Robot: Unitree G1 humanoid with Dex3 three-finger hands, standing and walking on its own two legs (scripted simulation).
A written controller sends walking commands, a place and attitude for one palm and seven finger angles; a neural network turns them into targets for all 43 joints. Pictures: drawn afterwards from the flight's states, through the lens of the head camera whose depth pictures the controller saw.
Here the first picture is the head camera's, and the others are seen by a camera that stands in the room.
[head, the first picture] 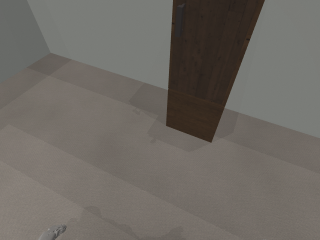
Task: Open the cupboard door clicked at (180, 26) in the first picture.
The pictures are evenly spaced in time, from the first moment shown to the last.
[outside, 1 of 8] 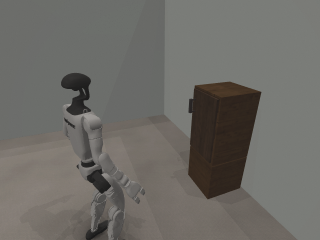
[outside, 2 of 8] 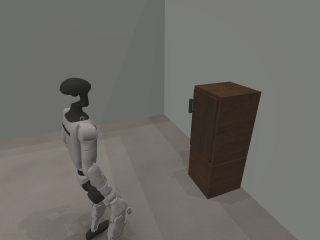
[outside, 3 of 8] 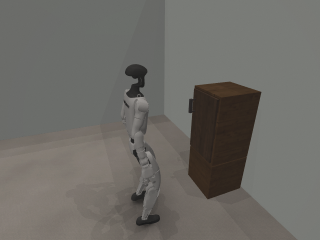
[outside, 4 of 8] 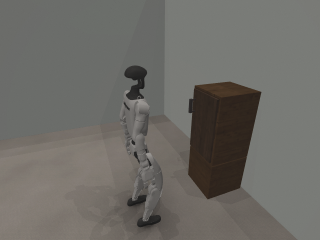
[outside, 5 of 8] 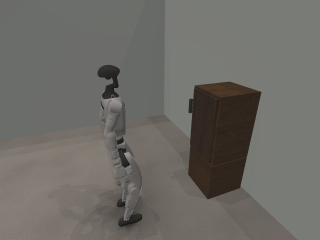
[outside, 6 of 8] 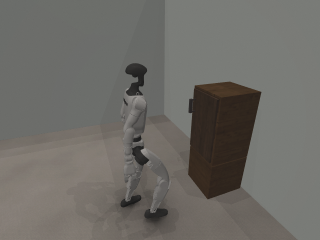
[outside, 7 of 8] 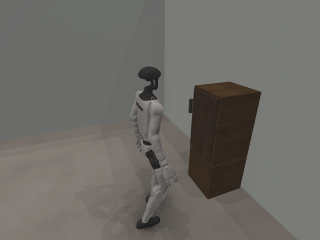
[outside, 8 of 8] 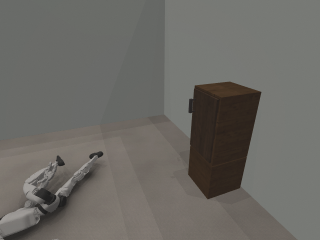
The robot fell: yes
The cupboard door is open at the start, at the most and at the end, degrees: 0 0 0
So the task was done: no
